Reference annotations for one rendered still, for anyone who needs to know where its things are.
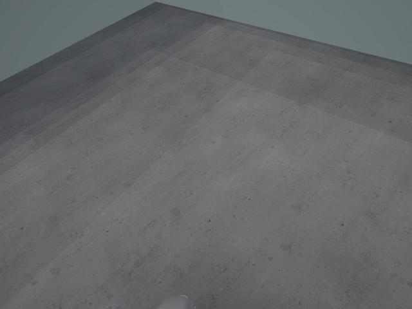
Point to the left robot thigh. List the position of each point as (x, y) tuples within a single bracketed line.
[(176, 302)]

